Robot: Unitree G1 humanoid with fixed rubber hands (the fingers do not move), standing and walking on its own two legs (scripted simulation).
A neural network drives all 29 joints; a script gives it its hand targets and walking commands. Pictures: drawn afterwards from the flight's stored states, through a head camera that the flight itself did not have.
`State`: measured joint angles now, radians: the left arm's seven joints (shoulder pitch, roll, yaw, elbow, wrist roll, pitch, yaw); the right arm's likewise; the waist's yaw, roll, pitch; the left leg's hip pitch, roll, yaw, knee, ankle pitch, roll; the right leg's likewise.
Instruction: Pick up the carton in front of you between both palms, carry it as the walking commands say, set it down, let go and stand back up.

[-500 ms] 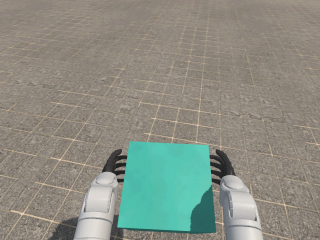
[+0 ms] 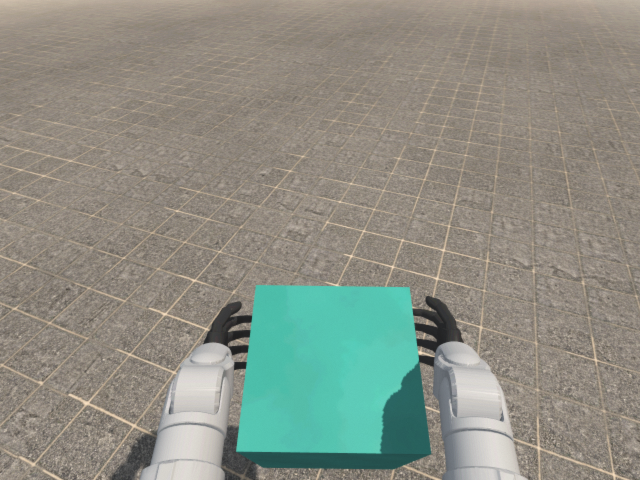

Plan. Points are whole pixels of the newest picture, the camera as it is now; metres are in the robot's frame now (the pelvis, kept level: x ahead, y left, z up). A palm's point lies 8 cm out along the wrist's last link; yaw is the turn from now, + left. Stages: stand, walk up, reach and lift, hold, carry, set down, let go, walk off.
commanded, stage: set down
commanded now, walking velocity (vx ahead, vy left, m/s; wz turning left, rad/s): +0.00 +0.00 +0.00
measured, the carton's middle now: (330, 384) +0.30 +0.00 -0.06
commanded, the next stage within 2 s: none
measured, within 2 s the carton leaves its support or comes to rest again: neither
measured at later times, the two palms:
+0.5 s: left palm (245, 374) +0.34 +0.14 -0.11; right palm (426, 384) +0.32 -0.15 -0.10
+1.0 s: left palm (261, 390) +0.40 +0.13 -0.27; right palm (408, 411) +0.35 -0.15 -0.25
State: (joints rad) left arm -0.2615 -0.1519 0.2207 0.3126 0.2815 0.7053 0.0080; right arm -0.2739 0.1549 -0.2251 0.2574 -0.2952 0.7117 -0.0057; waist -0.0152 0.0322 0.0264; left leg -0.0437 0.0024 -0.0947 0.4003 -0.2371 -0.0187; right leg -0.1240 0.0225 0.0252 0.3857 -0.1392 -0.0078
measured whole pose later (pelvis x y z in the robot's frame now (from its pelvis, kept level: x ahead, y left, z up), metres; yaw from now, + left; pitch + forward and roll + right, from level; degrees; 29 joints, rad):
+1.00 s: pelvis -0.05 +0.03 -0.18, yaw +0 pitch +42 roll +0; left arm -0.82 -0.01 0.33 0.78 0.22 0.24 0.09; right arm -0.72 0.21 -0.54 0.51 -0.29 0.22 -0.11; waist -0.08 0.04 -0.24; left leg -1.64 -0.12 -0.08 1.41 -0.50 -0.01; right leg -1.71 0.06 0.12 1.33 -0.36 0.08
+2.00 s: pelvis -0.08 +0.04 -0.38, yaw -4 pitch +45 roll -6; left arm -1.47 0.28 -0.06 1.24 0.04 0.17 0.12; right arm -1.13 0.07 -0.60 0.74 -0.05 0.15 -0.20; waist -0.15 -0.02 0.11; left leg -2.28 -0.17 -0.06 2.13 -0.62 -0.01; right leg -2.30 0.12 0.09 1.98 -0.46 0.17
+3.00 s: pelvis -0.07 +0.04 -0.40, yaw -4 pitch +44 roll -7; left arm -1.45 0.29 0.08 1.21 0.17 0.10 -0.01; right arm -1.21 -0.03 -0.66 0.96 -0.12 0.08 -0.05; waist -0.15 -0.05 0.16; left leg -2.30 -0.09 -0.06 2.22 -0.68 0.02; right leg -2.32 0.09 0.04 2.07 -0.52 0.14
